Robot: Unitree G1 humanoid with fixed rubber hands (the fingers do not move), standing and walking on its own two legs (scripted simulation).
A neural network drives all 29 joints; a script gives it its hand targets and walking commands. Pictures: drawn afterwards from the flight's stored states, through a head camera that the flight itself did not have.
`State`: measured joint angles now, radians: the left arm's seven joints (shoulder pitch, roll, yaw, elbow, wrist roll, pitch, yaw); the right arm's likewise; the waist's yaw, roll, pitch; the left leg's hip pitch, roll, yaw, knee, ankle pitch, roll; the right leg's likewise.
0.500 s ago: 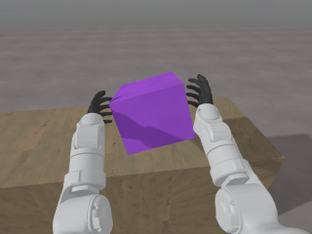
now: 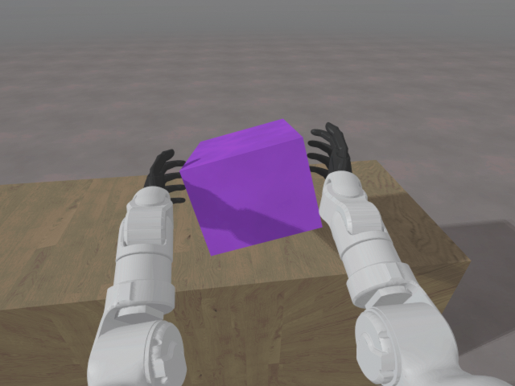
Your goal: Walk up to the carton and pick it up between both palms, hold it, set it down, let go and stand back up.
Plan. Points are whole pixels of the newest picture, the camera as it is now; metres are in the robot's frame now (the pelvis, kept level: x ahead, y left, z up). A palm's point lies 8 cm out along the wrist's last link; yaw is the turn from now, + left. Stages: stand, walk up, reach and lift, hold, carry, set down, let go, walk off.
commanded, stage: hold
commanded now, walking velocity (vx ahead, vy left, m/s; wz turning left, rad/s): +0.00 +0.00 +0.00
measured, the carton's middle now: (251, 177) +0.49 -0.03 +0.14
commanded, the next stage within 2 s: set down in 0.88 s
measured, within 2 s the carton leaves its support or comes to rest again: neither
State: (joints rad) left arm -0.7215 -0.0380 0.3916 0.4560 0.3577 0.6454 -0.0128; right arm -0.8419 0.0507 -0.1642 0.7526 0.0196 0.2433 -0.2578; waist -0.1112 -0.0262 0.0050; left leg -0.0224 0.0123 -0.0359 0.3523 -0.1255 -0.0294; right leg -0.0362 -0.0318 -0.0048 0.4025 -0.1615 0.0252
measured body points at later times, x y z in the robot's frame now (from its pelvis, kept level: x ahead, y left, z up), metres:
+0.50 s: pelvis +0.00 +0.00 +0.00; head -0.08 +0.01 +0.44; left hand +0.38 +0.13 +0.20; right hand +0.37 -0.15 +0.23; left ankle +0.06 +0.14 -0.74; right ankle +0.05 -0.13 -0.74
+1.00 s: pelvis +0.00 +0.00 +0.00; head -0.08 +0.01 +0.44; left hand +0.39 +0.13 +0.19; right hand +0.38 -0.15 +0.23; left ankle +0.06 +0.14 -0.74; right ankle +0.05 -0.13 -0.74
